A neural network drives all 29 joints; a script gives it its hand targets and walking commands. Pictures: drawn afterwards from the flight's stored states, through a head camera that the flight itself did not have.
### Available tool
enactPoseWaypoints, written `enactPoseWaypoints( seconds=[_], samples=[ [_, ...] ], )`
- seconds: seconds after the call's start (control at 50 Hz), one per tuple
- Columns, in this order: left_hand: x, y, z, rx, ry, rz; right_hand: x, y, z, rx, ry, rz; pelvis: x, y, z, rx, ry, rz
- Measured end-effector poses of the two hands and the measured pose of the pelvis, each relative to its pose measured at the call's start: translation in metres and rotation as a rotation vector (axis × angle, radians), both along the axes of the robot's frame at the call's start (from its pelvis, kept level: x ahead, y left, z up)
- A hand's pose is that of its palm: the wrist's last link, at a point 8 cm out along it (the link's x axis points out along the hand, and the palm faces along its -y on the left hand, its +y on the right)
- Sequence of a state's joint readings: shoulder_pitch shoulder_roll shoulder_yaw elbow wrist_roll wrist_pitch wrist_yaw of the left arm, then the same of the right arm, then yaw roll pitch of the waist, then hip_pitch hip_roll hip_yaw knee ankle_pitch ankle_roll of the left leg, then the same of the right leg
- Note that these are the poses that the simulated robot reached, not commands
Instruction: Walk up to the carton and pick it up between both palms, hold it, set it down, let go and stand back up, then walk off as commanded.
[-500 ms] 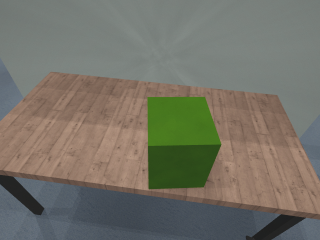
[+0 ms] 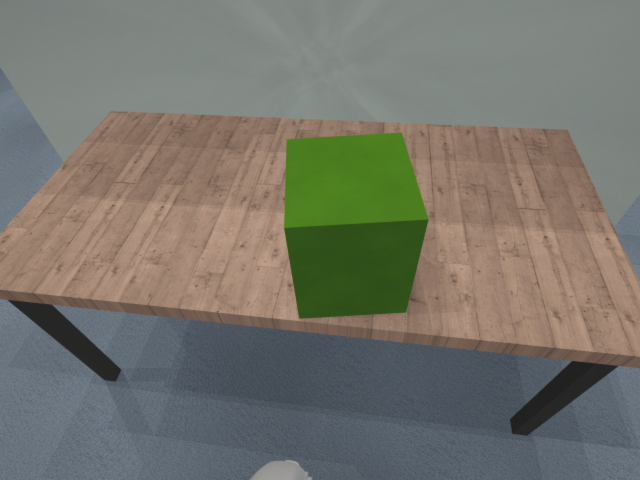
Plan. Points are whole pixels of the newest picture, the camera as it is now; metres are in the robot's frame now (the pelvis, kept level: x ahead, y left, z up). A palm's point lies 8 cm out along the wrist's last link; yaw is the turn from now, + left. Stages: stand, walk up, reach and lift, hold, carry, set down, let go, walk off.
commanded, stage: walk off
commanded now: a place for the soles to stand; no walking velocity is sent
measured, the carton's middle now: (348, 229) +0.55 +0.00 -0.05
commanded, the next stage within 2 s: stand in 1.82 s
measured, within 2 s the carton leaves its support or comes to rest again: neither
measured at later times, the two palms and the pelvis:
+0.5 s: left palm out of the picture -0.08 +0.35 -0.11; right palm out of the picture -0.02 -0.25 -0.10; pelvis -0.14 +0.04 +0.01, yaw +2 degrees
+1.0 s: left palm out of the picture -0.24 +0.30 -0.09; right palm out of the picture -0.18 -0.30 -0.13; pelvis -0.29 -0.01 +0.00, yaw +2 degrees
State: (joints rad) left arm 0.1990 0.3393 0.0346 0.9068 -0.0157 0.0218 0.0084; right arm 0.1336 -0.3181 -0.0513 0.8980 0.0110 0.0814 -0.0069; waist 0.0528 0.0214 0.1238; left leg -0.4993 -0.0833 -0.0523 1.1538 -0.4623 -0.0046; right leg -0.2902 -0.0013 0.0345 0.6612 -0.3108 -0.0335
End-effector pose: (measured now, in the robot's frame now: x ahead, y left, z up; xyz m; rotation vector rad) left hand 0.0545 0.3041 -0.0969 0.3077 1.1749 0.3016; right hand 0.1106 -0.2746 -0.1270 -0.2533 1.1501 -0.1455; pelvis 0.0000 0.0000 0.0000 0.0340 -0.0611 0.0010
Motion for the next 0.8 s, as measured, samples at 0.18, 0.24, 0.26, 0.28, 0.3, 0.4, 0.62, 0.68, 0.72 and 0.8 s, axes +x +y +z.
enactPoseWaypoints(
  seconds=[0.18, 0.24, 0.26, 0.28, 0.3, 0.4, 0.62, 0.68, 0.72, 0.8],
  samples=[
    [-0.042, 0.016, -0.005, -0.003, -0.013, 0.003, -0.042, 0.01, -0.002, -0.031, 0.03, 0.03, -0.045, 0.017, -0.004, -0.006, 0.043, 0.025],
    [-0.062, 0.028, -0.015, -0.019, -0.013, 0.008, -0.058, 0.022, -0.002, -0.048, 0.014, 0.041, -0.064, 0.031, -0.009, -0.022, 0.042, 0.03],
    [-0.069, 0.032, -0.018, -0.027, -0.013, 0.012, -0.064, 0.026, 0.0, -0.055, 0.011, 0.045, -0.071, 0.035, -0.01, -0.023, 0.032, 0.033],
    [-0.076, 0.034, -0.018, -0.033, -0.007, 0.016, -0.07, 0.028, 0.004, -0.062, 0.007, 0.045, -0.077, 0.038, -0.008, -0.029, 0.022, 0.033],
    [-0.081, 0.036, -0.017, -0.037, -0.002, 0.02, -0.075, 0.03, 0.009, -0.069, 0.003, 0.044, -0.082, 0.04, -0.005, -0.037, 0.016, 0.033],
    [-0.109, 0.043, -0.012, -0.048, 0.001, 0.021, -0.098, 0.03, 0.03, -0.098, -0.017, 0.051, -0.108, 0.044, 0.006, -0.055, 0.013, 0.034],
    [-0.174, 0.029, -0.015, -0.034, 0.019, 0.013, -0.166, 0.013, 0.022, -0.092, -0.002, 0.047, -0.173, 0.027, 0.002, -0.045, 0.027, 0.028],
    [-0.194, 0.018, -0.016, -0.024, 0.015, 0.008, -0.19, 0.002, 0.016, -0.083, 0.002, 0.039, -0.195, 0.015, -0.002, -0.035, 0.02, 0.022],
    [-0.207, 0.011, -0.015, -0.011, 0.008, 0.003, -0.206, -0.006, 0.009, -0.069, 0.0, 0.03, -0.209, 0.006, -0.006, -0.026, 0.009, 0.015],
    [-0.24, -0.005, -0.015, 0.006, -0.001, 0.008, -0.239, -0.021, -0.006, -0.045, 0.016, 0.014, -0.239, -0.012, -0.013, -0.024, -0.034, 0.015]
  ],
)
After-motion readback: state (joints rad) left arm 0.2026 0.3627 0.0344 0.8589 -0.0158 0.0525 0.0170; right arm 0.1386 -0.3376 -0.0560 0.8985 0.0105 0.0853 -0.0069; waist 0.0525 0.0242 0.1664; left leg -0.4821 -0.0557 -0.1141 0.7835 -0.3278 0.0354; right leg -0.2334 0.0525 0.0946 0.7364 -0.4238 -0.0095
